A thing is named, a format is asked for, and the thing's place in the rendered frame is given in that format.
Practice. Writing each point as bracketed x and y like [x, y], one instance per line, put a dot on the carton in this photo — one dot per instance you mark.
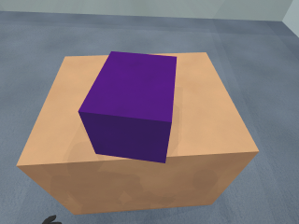
[128, 111]

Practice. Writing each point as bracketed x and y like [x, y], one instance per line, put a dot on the pedestal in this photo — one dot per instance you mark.
[209, 145]

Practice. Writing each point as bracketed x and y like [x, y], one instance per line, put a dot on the left robot hand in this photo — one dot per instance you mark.
[50, 219]

